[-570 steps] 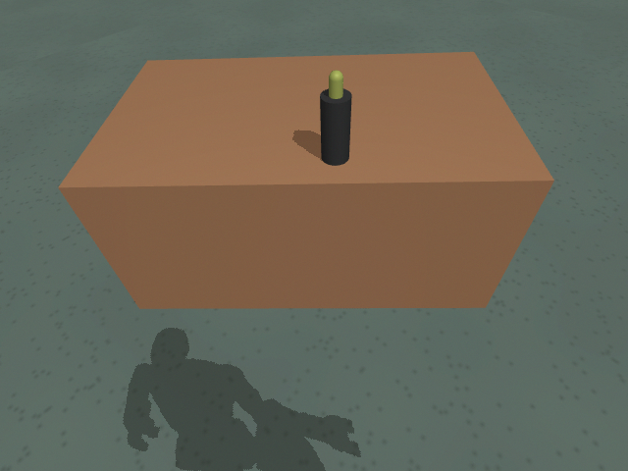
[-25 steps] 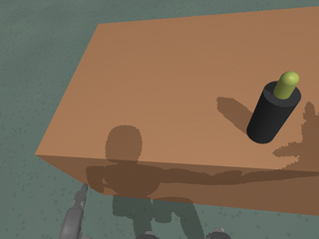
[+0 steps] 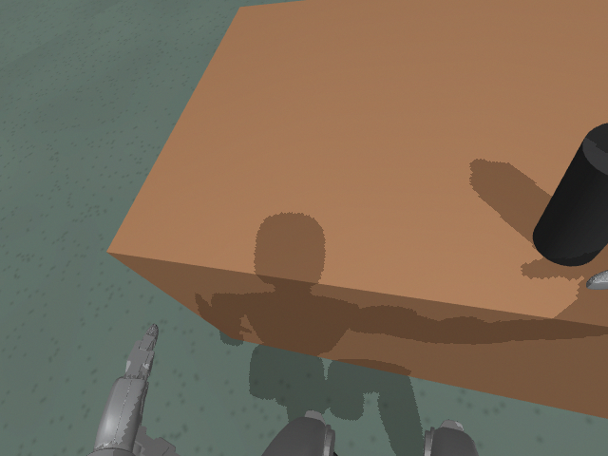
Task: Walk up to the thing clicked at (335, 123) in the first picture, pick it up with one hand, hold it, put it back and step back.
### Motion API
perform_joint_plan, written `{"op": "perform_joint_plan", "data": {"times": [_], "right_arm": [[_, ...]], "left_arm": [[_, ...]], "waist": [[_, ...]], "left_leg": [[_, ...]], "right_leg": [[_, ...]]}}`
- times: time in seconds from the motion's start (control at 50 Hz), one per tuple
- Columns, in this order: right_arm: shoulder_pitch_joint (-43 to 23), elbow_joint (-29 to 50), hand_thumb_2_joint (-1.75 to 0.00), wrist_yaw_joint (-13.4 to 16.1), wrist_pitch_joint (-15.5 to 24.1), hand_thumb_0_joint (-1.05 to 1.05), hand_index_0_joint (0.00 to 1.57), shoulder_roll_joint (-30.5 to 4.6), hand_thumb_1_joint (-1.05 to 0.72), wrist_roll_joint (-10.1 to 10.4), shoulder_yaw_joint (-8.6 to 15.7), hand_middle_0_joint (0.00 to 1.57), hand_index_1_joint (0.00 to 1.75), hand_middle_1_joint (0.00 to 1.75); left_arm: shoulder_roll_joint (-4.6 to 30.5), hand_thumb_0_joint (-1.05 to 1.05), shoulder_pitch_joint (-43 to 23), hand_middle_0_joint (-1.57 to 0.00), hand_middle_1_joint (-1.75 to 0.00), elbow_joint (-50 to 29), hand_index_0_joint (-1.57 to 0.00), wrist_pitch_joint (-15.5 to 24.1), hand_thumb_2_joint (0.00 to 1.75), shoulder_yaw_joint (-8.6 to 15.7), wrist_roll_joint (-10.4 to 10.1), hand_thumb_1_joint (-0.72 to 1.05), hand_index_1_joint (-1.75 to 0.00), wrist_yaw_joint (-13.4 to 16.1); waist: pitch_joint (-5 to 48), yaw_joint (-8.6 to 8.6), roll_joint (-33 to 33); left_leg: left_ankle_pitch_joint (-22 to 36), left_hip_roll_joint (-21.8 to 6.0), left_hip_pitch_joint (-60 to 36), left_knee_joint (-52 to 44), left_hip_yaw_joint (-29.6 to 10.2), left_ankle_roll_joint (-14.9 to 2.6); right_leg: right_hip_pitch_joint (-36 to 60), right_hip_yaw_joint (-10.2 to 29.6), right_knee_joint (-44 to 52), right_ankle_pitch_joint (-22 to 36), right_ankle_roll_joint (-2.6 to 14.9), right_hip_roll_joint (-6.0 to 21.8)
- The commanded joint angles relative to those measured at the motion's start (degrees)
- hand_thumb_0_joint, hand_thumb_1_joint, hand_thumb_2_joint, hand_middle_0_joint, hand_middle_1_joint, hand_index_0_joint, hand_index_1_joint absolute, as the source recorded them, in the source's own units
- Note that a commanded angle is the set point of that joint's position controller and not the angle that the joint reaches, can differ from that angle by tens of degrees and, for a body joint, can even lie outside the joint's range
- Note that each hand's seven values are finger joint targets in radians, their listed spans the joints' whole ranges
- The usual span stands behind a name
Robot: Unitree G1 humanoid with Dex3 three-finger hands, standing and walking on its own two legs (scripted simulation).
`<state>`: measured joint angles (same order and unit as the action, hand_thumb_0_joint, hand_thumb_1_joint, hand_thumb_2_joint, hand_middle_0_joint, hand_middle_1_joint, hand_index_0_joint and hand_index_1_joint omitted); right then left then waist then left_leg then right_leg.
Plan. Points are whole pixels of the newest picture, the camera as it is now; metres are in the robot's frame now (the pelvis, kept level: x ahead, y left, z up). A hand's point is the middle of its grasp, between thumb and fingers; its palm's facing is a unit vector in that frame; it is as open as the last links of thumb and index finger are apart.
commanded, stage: close in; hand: right
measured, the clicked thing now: (602, 187) +0.46 -0.25 +0.05
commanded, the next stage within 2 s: rest palm in 0.24 s
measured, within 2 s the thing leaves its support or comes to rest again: neither
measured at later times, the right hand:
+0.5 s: hand (594, 220) +0.43 -0.25 +0.02, palm faces +0.30 +0.95 +0.03, open 17.6 cm
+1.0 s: hand (593, 210) +0.45 -0.25 +0.02, palm faces +0.31 +0.95 +0.02, open 14.2 cm
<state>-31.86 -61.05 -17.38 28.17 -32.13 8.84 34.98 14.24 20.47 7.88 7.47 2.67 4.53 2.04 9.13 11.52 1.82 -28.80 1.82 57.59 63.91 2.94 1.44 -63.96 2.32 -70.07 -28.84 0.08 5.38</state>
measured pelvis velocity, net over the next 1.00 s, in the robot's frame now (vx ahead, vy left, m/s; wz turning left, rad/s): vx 0.01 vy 0.01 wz -0.02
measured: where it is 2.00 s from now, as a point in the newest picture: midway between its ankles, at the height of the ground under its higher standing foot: outside the picture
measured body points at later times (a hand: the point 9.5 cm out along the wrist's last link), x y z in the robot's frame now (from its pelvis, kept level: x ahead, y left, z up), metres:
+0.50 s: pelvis -0.01 +0.02 +0.00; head +0.11 -0.04 +0.43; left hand +0.15 +0.28 +0.00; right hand +0.41 -0.30 +0.02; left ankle +0.01 +0.15 -0.64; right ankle +0.03 -0.11 -0.64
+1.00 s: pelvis +0.01 +0.01 +0.00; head +0.12 -0.04 +0.43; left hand +0.17 +0.27 +0.00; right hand +0.42 -0.30 +0.02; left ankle +0.01 +0.15 -0.64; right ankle +0.03 -0.11 -0.64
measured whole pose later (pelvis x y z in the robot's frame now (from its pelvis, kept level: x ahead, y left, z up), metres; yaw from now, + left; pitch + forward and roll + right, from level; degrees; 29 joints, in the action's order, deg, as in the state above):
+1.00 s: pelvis +0.01 +0.01 +0.00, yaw -1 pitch +22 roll +4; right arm -32.4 -54.8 -5.5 26.1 -25.1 4.9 30.1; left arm 13.8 23.0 1.4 0.0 2.9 3.4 -1.1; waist 8.9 10.3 1.0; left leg -30.3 1.1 57.2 65.2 2.9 0.8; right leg -62.7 2.3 -69.2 -29.0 -0.7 4.7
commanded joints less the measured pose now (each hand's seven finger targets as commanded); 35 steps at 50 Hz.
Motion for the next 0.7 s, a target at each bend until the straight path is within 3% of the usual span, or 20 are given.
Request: {"op": "perform_joint_plan", "data": {"times": [0.0,0.02,0.06,0.08,0.1,0.14,0.16,0.2,0.24,0.3,0.34,0.4,0.48,0.52,0.54,0.56,0.58,0.6,0.62,0.68], "right_arm": [[-16.0,16.9,-0.05,3.9,3.9,0.00,0.05,-19.8,0.57,-1.2,4.7,0.04,0.05,0.05],[-17.5,18.0,-0.04,4.2,4.1,0.00,0.04,-20.0,0.61,-1.7,4.1,0.03,0.05,0.05],[-14.3,11.5,-0.05,4.7,3.9,0.00,0.04,-10.4,0.61,-0.8,0.1,0.03,0.05,0.05],[-14.7,11.7,-0.05,5.4,4.3,0.00,0.04,-10.0,0.61,-0.7,0.0,0.02,0.06,0.06],[-13.9,7.3,-0.06,5.6,4.3,0.00,0.03,-6.3,0.61,-1.0,-2.6,0.02,0.06,0.06],[-21.2,17.3,-0.06,6.5,5.8,0.00,0.03,-13.8,0.59,-1.9,0.6,0.03,0.06,0.06],[-22.9,18.2,-0.05,6.5,5.9,0.00,0.03,-14.2,0.61,-2.4,-0.2,0.02,0.06,0.06],[-20.9,14.8,-0.04,5.9,5.3,0.00,0.04,-8.2,0.58,-1.9,-4.0,0.03,0.05,0.05],[-18.4,12.9,-0.06,6.5,4.5,0.00,0.03,-9.1,0.56,-2.4,-3.2,0.03,0.06,0.06],[-21.7,17.8,-0.05,7.7,3.5,0.00,0.03,-11.6,0.56,-2.3,-1.9,0.03,0.06,0.05],[-20.1,15.8,-0.01,8.4,2.7,0.00,0.08,-8.5,0.58,-2.2,-2.8,0.07,0.03,0.03],[-20.8,18.6,0.00,9.5,2.6,0.00,0.10,-7.7,0.61,-3.1,-4.0,0.10,0.01,0.01],[-16.6,16.5,0.00,10.7,2.0,0.00,0.20,-5.3,0.61,-3.2,-4.7,0.20,0.01,0.01],[-18.0,16.2,0.00,11.1,2.2,0.00,0.29,-7.8,0.61,-3.5,-3.0,0.30,0.08,0.08],[-16.4,14.1,0.00,10.9,2.2,0.00,0.34,-6.6,0.61,-3.6,-3.8,0.34,0.12,0.12],[-20.9,19.2,0.00,11.0,2.8,0.00,0.39,-8.2,0.61,-3.2,-2.9,0.39,0.14,0.14],[-20.4,17.6,0.00,11.1,3.0,0.00,0.40,-8.2,0.60,-3.6,-3.1,0.40,0.15,0.15],[-20.7,17.4,0.00,10.9,2.9,0.00,0.41,-5.3,0.60,-3.6,-5.2,0.41,0.16,0.16],[-20.9,16.5,0.00,11.1,3.0,0.00,0.44,-6.5,0.56,-3.4,-4.0,0.45,0.19,0.19],[-20.6,15.3,-0.02,11.0,3.0,0.00,0.49,-6.1,0.58,-3.6,-4.5,0.49,0.23,0.23]], "left_arm": [[11.6,0.00,-0.2,-0.06,-0.05,-13.9,-0.07,0.9,0.03,7.3,-0.7,-0.54,-0.05,0.0],[11.4,0.00,-0.4,-0.05,-0.05,-14.9,-0.06,0.5,0.03,7.7,-0.6,-0.53,-0.04,-0.2],[11.6,0.00,2.6,-0.05,-0.05,-13.3,-0.06,0.0,0.03,8.9,-0.6,-0.53,-0.05,-0.9],[10.6,0.00,4.0,-0.05,-0.05,-12.0,-0.06,0.0,0.03,8.3,-1.0,-0.53,-0.05,-1.0],[7.8,0.00,2.1,-0.06,-0.05,-12.7,-0.06,0.3,0.03,5.7,-1.2,-0.53,-0.05,-1.3],[9.3,0.00,0.7,-0.05,-0.05,-16.8,-0.06,0.5,0.03,7.0,-1.3,-0.53,-0.04,-1.0],[9.5,0.00,2.6,-0.05,-0.05,-16.6,-0.06,0.2,0.02,6.9,-1.1,-0.52,-0.04,-0.9],[8.0,0.00,5.5,-0.05,-0.05,-14.7,-0.06,-0.1,0.02,5.5,-1.1,-0.52,-0.04,-1.2],[8.1,0.00,7.4,-0.05,-0.05,-14.3,-0.06,-0.2,0.02,5.9,-1.2,-0.52,-0.04,-1.2],[11.5,0.00,7.4,-0.05,-0.05,-16.4,-0.06,-1.0,0.02,8.6,-0.9,-0.52,-0.04,-1.2],[10.5,0.00,7.7,-0.05,-0.04,-14.4,-0.03,-1.5,0.08,8.4,-1.0,-0.60,-0.05,-1.5],[9.8,0.00,3.0,-0.04,-0.03,-18.3,-0.02,-1.6,0.09,6.7,-1.1,-0.61,-0.06,-1.6],[8.5,0.00,4.4,-0.05,-0.05,-17.1,-0.04,-2.5,0.06,5.7,-1.2,-0.58,-0.05,-1.7],[7.6,0.00,4.2,-0.05,-0.04,-16.4,-0.04,-3.0,0.06,4.5,-1.2,-0.57,-0.05,-1.9],[6.4,0.00,5.1,-0.05,-0.05,-15.7,-0.04,-3.1,0.06,3.7,-1.1,-0.57,-0.05,-2.2],[7.9,0.00,6.0,-0.05,-0.05,-15.8,-0.04,-3.3,0.06,5.3,-1.1,-0.56,-0.05,-2.0],[8.5,0.00,4.7,-0.05,-0.05,-17.5,-0.04,-3.3,0.05,5.6,-1.0,-0.56,-0.05,-2.0],[8.4,0.00,5.5,-0.05,-0.05,-17.1,-0.04,-3.3,0.06,5.8,-1.0,-0.57,-0.05,-2.0],[8.7,0.00,6.1,-0.05,-0.05,-16.2,-0.04,-3.5,0.05,6.1,-1.0,-0.56,-0.05,-1.9],[11.1,0.00,5.5,-0.04,-0.05,-18.9,-0.04,-3.3,0.05,8.7,-1.3,-0.55,-0.05,-1.7]], "waist": [[24.8,-5.09,-14.2],[26.7,-4.60,-15.2],[18.5,-1.44,-9.3],[16.5,-1.88,-9.4],[14.1,-0.86,-8.1],[20.9,-1.49,-9.2],[22.6,-1.09,-10.0],[20.2,0.04,-11.1],[21.6,-0.64,-12.3],[26.3,-0.85,-14.3],[24.4,-1.69,-14.1],[27.1,-2.64,-12.6],[23.6,-3.31,-10.5],[22.5,-3.53,-10.6],[21.9,-2.96,-10.0],[23.6,-2.01,-10.5],[23.8,-1.86,-10.4],[23.5,-0.68,-10.3],[21.9,-0.75,-9.4],[23.5,0.97,-8.3]], "left_leg": [[13.4,1.5,-6.3,-5.3,0.5,-3.40],[14.2,1.4,-7.1,-5.3,0.3,-3.40],[12.4,1.5,-6.2,-5.9,0.7,-2.98],[11.2,1.4,-5.5,-6.1,0.4,-3.04],[9.4,1.4,-4.1,-6.7,0.2,-2.94],[8.7,0.7,-6.8,-7.0,-1.5,-2.73],[9.0,0.5,-6.9,-7.1,-2.1,-2.61],[8.7,0.7,-4.7,-6.6,-1.3,-2.76],[9.8,0.4,-5.0,-6.3,-1.8,-2.63],[12.6,0.4,-6.9,-6.0,-1.5,-2.64],[12.6,0.6,-5.2,-5.1,-0.7,-2.81],[13.2,0.6,-7.4,-5.6,-0.9,-2.78],[14.0,0.8,-9.0,-6.2,-0.9,-2.68],[14.2,0.7,-8.7,-5.9,-1.2,-2.74],[16.0,0.7,-8.9,-5.8,-1.5,-2.32],[16.5,0.8,-9.1,-5.6,-1.3,-2.48],[16.1,0.7,-9.0,-5.7,-1.3,-2.57],[16.5,0.8,-8.4,-5.6,-1.2,-2.47],[16.1,0.8,-7.7,-5.6,-1.0,-2.48],[15.8,0.7,-7.6,-6.0,-1.2,-2.25]], "right_leg": [[24.7,1.9,10.6,19.4,-0.68,-1.7],[26.8,1.4,10.5,19.9,-0.58,-1.9],[22.4,1.7,10.8,14.5,0.09,-2.3],[20.6,1.5,10.9,12.5,0.35,-2.5],[18.2,1.0,10.7,9.8,0.73,-2.6],[19.1,0.7,9.7,8.6,0.99,-2.6],[20.6,0.4,9.1,8.8,0.92,-2.4],[21.1,0.3,9.4,8.3,0.52,-2.6],[21.2,0.1,8.7,9.7,0.57,-2.9],[24.1,0.0,8.5,12.7,0.36,-3.0],[23.5,0.1,8.6,13.4,0.28,-3.1],[22.9,0.2,8.4,13.6,0.52,-2.9],[21.5,-0.1,9.1,14.0,0.52,-3.2],[20.4,-0.3,9.1,14.3,0.50,-3.2],[19.7,-0.5,8.3,15.4,0.79,-3.3],[20.6,-0.3,8.4,15.7,0.75,-3.2],[21.5,-0.3,8.6,15.6,0.70,-3.2],[21.9,-0.2,8.4,15.7,0.86,-3.1],[21.2,-0.2,8.4,15.5,0.88,-3.1],[21.8,0.3,8.0,14.9,1.12,-2.7]]}}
